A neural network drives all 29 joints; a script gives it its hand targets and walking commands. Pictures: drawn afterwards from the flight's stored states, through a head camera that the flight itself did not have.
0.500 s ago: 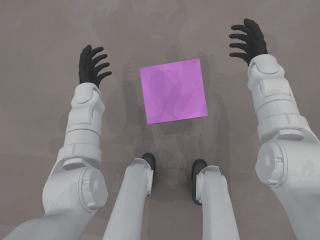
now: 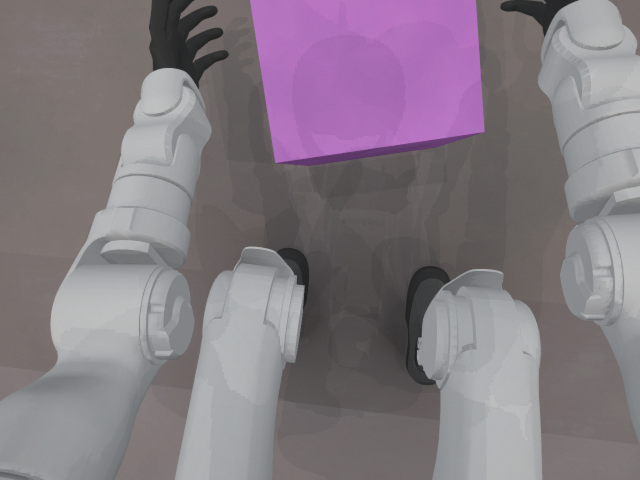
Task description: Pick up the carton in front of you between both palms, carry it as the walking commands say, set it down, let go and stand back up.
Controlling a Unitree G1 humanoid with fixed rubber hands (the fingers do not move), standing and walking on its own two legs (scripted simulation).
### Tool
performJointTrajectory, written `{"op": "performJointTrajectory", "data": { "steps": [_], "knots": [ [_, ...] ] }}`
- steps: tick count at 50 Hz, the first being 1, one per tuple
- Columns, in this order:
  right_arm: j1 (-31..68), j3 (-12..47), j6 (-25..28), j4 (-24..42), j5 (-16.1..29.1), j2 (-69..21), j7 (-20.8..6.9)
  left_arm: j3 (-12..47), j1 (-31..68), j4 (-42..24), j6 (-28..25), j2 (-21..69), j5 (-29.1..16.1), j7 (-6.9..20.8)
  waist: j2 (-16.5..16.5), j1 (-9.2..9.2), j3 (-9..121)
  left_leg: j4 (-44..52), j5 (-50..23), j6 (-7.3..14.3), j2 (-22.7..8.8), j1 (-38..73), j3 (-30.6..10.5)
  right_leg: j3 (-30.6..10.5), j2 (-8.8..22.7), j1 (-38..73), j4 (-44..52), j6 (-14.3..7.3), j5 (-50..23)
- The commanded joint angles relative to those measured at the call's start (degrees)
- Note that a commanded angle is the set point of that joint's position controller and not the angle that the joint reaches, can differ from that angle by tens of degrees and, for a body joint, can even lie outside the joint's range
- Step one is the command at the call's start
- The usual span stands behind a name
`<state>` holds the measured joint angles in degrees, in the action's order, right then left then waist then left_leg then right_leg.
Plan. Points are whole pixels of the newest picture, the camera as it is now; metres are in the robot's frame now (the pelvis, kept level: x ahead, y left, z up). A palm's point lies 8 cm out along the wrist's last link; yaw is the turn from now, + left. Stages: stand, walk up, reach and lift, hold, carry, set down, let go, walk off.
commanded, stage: reach and lift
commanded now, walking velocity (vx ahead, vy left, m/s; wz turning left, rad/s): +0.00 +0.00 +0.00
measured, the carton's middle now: (363, 74) +0.53 +0.01 -0.28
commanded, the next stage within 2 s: none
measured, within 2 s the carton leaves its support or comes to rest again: leaves its support in 0.94 s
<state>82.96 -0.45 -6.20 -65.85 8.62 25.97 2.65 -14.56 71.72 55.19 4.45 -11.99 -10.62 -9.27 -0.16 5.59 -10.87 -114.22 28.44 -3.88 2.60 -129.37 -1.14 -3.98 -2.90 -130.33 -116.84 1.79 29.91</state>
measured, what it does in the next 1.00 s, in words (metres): stands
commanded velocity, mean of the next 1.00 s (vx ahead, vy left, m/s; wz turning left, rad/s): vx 0.00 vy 0.00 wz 0.00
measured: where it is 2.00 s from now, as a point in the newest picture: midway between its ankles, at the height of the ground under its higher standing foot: (352, 333)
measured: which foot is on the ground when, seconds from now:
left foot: down 0.00-1.00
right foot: down 0.00-1.00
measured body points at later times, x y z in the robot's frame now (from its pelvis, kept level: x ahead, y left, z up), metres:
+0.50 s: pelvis +0.01 +0.00 -0.04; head +0.38 -0.02 +0.22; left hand +0.52 +0.19 -0.22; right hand +0.57 -0.16 -0.22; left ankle +0.13 +0.13 -0.37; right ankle +0.11 -0.12 -0.37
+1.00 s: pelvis +0.01 +0.00 -0.04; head +0.37 -0.02 +0.23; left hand +0.54 +0.17 -0.20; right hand +0.57 -0.13 -0.22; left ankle +0.13 +0.13 -0.37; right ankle +0.11 -0.12 -0.37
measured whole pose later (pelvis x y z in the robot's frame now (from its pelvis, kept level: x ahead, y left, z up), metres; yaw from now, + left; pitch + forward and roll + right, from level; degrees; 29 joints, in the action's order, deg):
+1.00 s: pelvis +0.01 +0.00 -0.04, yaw +0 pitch +38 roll +3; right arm 83.4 -3.5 -8.2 -65.4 3.7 17.5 5.9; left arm -17.3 76.6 57.2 7.8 -10.4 -7.4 -9.0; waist -0.8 4.4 -15.5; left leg -124.6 31.9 -4.8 3.3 -131.1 -2.3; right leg -2.9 -3.2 -131.9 -127.0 1.3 33.4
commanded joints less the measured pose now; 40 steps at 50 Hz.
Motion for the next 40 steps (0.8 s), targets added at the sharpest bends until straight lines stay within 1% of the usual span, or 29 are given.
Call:
{"op": "performJointTrajectory", "data": {
  "steps": [1, 3, 5, 7, 8, 10, 12, 14, 16, 18, 20, 23, 25, 28, 31, 33, 35, 36, 37, 39, 40],
  "knots": [
    [17.3, -0.2, 2.0, 0.8, 0.5, 6.1, -0.1, -0.1, 14.2, -1.1, -1.9, -7.4, 0.0, 0.1, 6.0, 1.67, 60.4, 6.1, -8.4, -0.7, -1.9, 31.2, 6.1, 3.3, 2.3, 32.6, 8.1, -0.9, -4.4],
    [18.5, 0.1, 2.9, -0.5, 0.8, 6.5, -0.1, 0.4, 15.8, 0.5, -2.7, -7.8, -0.2, 0.2, 5.3, 1.43, 59.1, 4.4, -9.6, -0.7, -2.0, 31.4, 5.7, 3.0, 2.5, 31.4, 6.4, -1.0, -5.5],
    [20.0, 0.7, 3.7, -0.2, 1.4, 7.1, 0.2, 1.1, 17.3, 0.7, -3.5, -8.4, -0.9, 0.2, 5.0, 1.28, 60.3, 2.7, -11.9, -0.8, -2.0, 32.3, 5.4, 2.8, 2.6, 32.1, 4.6, -1.0, -7.6],
    [21.5, 1.5, 4.4, 1.3, 2.2, 7.9, 0.6, 1.9, 18.5, 0.0, -4.2, -9.1, -1.9, -0.2, 5.3, 1.42, 63.2, 1.2, -14.3, -0.8, -1.9, 33.2, 5.4, 2.8, 2.6, 34.5, 2.9, -1.0, -9.8],
    [22.2, 1.9, 4.7, 2.4, 2.4, 8.0, 0.9, 2.0, 19.2, -0.7, -4.6, -9.6, -2.3, -0.4, 6.2, 1.47, 63.8, 0.8, -14.8, -0.7, -1.7, 32.3, 5.4, 2.8, 2.6, 35.3, 2.4, -0.9, -10.4],
    [22.2, 2.4, 5.1, 3.9, 2.8, 6.8, 1.4, 3.9, 19.0, -0.1, -5.2, -8.1, -4.3, -0.1, 7.1, 0.19, 63.5, -0.2, -17.7, -0.3, -1.3, 32.4, 5.0, 3.1, 2.4, 35.7, 1.6, -0.7, -13.3],
    [20.6, 3.0, 5.4, 4.7, 3.2, 5.5, 1.7, 5.0, 17.4, 2.1, -5.3, -7.9, -5.3, 0.5, 7.8, -0.37, 64.1, -1.5, -20.1, -0.2, -1.1, 32.1, 4.9, 2.9, 2.3, 37.5, 0.7, -0.5, -16.6],
    [19.2, 3.1, 5.6, 5.8, 3.4, 4.8, 1.9, 5.2, 15.6, 2.2, -5.5, -8.2, -5.3, 0.6, 7.8, 0.05, 65.8, -1.8, -21.2, -0.2, -0.8, 32.4, 5.1, 3.0, 2.0, 39.1, 0.0, -0.3, -18.4],
    [17.8, 3.4, 5.5, 6.7, 3.7, 4.4, 2.1, 4.8, 13.6, 1.5, -5.7, -8.4, -5.1, 0.1, 7.7, 0.92, 67.9, -1.6, -22.1, -0.1, -0.5, 33.6, 5.5, 3.3, 1.6, 40.4, -0.3, -0.3, -19.2],
    [16.0, 3.3, 5.2, 5.4, 3.6, 3.7, 2.1, 4.6, 12.2, 2.4, -5.6, -8.2, -4.8, -0.2, 7.6, 1.19, 65.8, -1.3, -21.1, 0.0, -0.4, 32.8, 5.5, 3.5, 1.4, 38.9, -0.1, -0.4, -18.1],
    [14.7, 2.6, 5.0, 3.5, 3.1, 2.8, 1.9, 4.3, 12.2, 3.3, -5.6, -7.8, -4.1, -0.2, 7.1, 0.95, 61.4, -1.0, -19.0, 0.0, -0.4, 30.5, 5.2, 3.3, 1.3, 35.7, 0.5, -0.6, -16.1],
    [14.3, 1.9, 5.1, 1.7, 2.6, 2.1, 1.7, 4.2, 13.5, 3.0, -5.8, -7.2, -3.3, 0.0, 5.7, 0.47, 58.3, -0.7, -17.5, -0.1, -0.5, 29.4, 5.0, 3.1, 1.2, 32.3, 1.1, -0.8, -14.3],
    [15.0, 1.7, 5.4, 1.4, 2.6, 2.1, 1.8, 4.4, 14.6, 2.4, -6.0, -6.9, -3.1, 0.0, 5.0, 0.18, 58.1, -0.6, -17.1, -0.2, -0.5, 29.9, 4.9, 3.2, 1.2, 31.5, 1.4, -1.0, -13.5],
    [17.0, 3.1, 5.7, 1.4, 3.4, 0.6, 1.9, 6.4, 17.0, 2.0, -5.9, -5.1, -4.0, 0.0, 4.4, -0.23, 58.3, -0.3, -16.1, -0.2, -0.3, 30.7, 4.8, 3.1, 1.2, 31.2, 1.8, -1.2, -12.1],
    [19.7, 5.3, 5.8, 1.6, 4.1, -3.2, 1.9, 8.6, 19.9, 1.8, -5.8, -1.2, -5.2, 0.1, 4.5, -0.51, 57.7, 0.0, -14.7, -0.2, 0.3, 31.0, 4.8, 3.1, 1.1, 31.5, 2.4, -1.2, -10.4],
    [20.6, 5.1, 5.9, 1.1, 3.1, -4.5, 2.1, 8.0, 20.6, 3.1, -5.7, 0.6, -4.6, 0.1, 4.8, -0.95, 57.0, 0.1, -14.0, -0.3, 0.8, 31.3, 4.7, 3.2, 0.8, 31.4, 2.7, -1.2, -9.7],
    [20.8, 5.2, 5.7, 0.3, 2.2, -7.2, 2.0, 6.6, 20.1, 4.6, -5.7, 2.0, -2.7, 0.0, 5.3, -0.05, 55.9, 0.5, -13.3, -0.2, 1.3, 31.7, 4.9, 3.4, 0.4, 31.3, 3.0, -1.0, -9.0],
    [23.7, 7.7, 5.7, 2.2, 2.9, -15.6, 0.9, 9.2, 23.9, 2.3, -5.7, 9.3, -2.9, 1.3, 5.9, 0.16, 56.2, 0.7, -13.7, 0.1, 1.8, 31.4, 5.1, 3.5, -0.2, 32.0, 3.3, -1.2, -9.5],
    [27.3, 9.0, 5.4, 1.9, 2.8, -23.2, -0.6, 10.3, 27.6, 2.7, -5.5, 16.7, -2.4, 3.0, 6.1, 0.23, 56.1, 0.2, -14.1, 0.3, 2.2, 30.8, 5.4, 3.4, -0.8, 32.2, 3.0, -1.3, -10.3],
    [32.3, 10.5, 4.1, 1.8, 0.9, -39.6, -4.5, 11.9, 35.4, 1.5, -4.0, 31.8, -0.4, 7.2, 6.4, -0.16, 55.8, -0.7, -13.5, 0.7, 3.1, 29.3, 5.7, 3.5, -1.9, 31.3, 2.3, -1.4, -10.6],
    [32.4, 9.9, 3.2, 1.7, -0.5, -45.7, -6.4, 11.8, 38.0, 0.7, -2.9, 37.2, 1.1, 9.3, 6.6, -0.34, 54.9, -1.2, -12.5, 0.8, 3.6, 28.1, 6.0, 3.8, -2.4, 30.7, 2.0, -1.4, -10.2]
  ]
}}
